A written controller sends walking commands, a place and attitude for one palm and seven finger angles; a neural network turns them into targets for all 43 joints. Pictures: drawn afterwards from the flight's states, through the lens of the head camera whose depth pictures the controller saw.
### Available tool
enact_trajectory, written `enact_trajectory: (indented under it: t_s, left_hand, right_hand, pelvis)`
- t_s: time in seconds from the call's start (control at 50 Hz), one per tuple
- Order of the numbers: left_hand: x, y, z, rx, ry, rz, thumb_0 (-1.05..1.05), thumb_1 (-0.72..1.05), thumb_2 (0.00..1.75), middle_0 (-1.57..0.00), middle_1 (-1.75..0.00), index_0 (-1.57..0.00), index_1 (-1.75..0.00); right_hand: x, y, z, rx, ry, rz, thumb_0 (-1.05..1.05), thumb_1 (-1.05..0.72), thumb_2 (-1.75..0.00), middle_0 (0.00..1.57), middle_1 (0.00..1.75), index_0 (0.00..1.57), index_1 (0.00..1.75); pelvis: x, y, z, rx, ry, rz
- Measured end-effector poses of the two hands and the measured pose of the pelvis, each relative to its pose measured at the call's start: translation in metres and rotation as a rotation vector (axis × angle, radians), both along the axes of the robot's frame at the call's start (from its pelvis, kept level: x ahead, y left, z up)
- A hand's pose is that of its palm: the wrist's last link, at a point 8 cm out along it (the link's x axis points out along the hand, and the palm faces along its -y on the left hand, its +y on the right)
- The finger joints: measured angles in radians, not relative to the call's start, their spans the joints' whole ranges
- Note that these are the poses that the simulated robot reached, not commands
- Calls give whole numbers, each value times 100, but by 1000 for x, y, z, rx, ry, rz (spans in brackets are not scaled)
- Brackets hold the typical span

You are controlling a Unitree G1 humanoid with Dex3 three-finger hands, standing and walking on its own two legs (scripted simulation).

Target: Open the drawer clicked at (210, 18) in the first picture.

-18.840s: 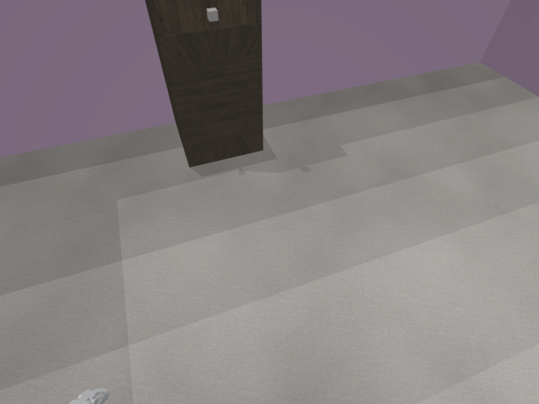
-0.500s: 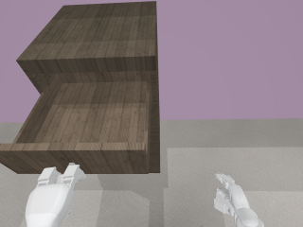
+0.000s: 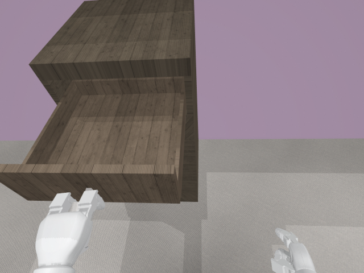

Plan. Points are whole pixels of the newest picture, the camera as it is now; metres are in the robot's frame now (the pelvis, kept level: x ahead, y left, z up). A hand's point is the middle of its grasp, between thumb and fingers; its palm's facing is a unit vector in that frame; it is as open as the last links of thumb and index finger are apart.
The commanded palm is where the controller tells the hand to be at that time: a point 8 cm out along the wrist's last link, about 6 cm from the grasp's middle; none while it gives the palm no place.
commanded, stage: open the thumb to release the handle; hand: left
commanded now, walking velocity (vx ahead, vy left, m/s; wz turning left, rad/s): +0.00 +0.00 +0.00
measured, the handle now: (84, 205) +0.24 +0.24 +0.04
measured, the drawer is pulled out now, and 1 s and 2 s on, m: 0.30 0.30 0.30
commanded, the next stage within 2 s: lift the hand off the handle in 0.36 s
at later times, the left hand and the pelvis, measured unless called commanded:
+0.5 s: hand (81, 235) +0.18 +0.23 +0.02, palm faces +0.02 -0.10 -0.99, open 13.4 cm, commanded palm +0.16 +0.23 +0.07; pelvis -0.02 -0.01 +0.01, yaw +1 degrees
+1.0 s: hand (79, 223) +0.20 +0.23 +0.04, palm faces +0.06 -0.11 -0.99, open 13.5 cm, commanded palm +0.17 +0.23 +0.11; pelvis -0.01 +0.01 +0.01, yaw +1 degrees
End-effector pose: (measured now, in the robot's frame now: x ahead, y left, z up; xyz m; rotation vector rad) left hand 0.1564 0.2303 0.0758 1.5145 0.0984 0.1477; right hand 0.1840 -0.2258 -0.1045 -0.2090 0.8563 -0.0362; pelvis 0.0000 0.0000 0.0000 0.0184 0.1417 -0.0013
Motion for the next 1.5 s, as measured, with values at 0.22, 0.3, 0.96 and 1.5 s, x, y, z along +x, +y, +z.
enact_trajectory:
  t_s: [0.22, 0.3, 0.96, 1.5]
  left_hand:
    - [2, -3, 3, -31, 10, 59, 0, 16, 59, -35, -127, -39, -128]
    - [2, -1, 3, -32, 20, 46, 0, -7, 49, -35, -127, -38, -126]
    - [17, 7, 15, -61, -20, 24, -1, -49, 31, -32, -120, -36, -123]
    - [22, 5, 86, -60, -34, 14, -1, -49, 31, -33, -121, -41, -125]
  right_hand:
    - [7, 7, 17, 3, -71, 34, 1, -90, -90, 20, 30, 20, 30]
    - [12, 10, 24, -4, -94, 52, 1, -90, -90, 20, 30, 20, 30]
    - [9, 31, 19, 12, -43, 51, 1, -90, -90, 20, 30, 20, 30]
    - [49, 46, 45, 42, -88, 150, 1, -90, -90, 20, 30, 20, 30]
  pelvis:
    - [-14, -8, 7, 7, -53, 13]
    - [-17, -9, 9, 6, -62, 18]
    - [-7, 12, 12, -10, -53, 16]
    - [4, 6, 30, -15, -139, 31]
